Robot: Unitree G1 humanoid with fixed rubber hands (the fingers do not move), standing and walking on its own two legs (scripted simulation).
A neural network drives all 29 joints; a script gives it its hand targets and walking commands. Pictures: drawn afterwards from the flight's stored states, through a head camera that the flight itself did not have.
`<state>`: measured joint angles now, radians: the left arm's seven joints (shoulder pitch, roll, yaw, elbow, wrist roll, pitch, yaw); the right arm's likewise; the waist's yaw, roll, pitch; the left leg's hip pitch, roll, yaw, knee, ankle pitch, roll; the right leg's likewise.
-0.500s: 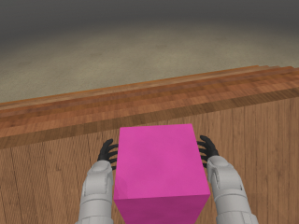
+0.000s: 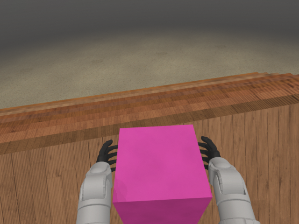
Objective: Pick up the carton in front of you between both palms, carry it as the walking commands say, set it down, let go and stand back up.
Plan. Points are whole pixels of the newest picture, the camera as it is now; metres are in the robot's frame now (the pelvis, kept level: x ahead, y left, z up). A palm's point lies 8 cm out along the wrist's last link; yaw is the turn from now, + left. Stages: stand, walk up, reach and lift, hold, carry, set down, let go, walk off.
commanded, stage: hold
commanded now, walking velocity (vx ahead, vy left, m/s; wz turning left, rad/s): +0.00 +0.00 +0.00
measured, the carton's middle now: (158, 179) +0.28 +0.00 -0.03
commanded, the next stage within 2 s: carry in 0.82 s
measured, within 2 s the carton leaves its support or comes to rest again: neither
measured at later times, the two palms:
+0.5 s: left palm (103, 167) +0.28 +0.15 +0.05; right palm (214, 162) +0.28 -0.15 +0.05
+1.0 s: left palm (103, 158) +0.30 +0.15 +0.06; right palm (212, 153) +0.30 -0.15 +0.06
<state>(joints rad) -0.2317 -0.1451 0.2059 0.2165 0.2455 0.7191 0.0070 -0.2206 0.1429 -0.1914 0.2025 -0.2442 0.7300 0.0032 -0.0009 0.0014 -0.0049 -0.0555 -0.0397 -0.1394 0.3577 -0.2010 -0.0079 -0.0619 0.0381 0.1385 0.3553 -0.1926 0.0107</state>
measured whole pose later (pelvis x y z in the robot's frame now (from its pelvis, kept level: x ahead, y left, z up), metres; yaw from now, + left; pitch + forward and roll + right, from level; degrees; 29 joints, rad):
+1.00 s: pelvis +0.02 +0.00 -0.01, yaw +0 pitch +1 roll +0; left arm -0.21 -0.14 0.17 0.06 0.20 0.83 0.03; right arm -0.20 0.14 -0.15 0.05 -0.20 0.84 -0.02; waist 0.00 0.00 -0.13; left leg -0.24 0.00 -0.05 0.53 -0.33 -0.01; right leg -0.24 0.00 0.04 0.53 -0.32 0.01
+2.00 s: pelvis +0.54 +0.05 +0.00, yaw -2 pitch +4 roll -2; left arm -0.11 -0.13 0.08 -0.35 0.12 1.16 0.08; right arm -0.11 0.13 -0.09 -0.35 -0.09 1.16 -0.08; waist -0.03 0.01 -0.07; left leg -0.07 0.00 0.21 0.25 -0.26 0.08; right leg -0.63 -0.09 -0.13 0.78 -0.14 0.00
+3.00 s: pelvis +1.20 +0.03 -0.05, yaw +0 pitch +5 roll +0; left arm -0.60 -0.05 0.28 -0.15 0.10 1.19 0.13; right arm -0.67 0.05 -0.19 -0.02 -0.03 1.15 -0.15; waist -0.12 -0.01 0.05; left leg -0.27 -0.05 0.07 0.79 -0.60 0.08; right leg -0.74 -0.02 0.00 0.90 -0.01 -0.05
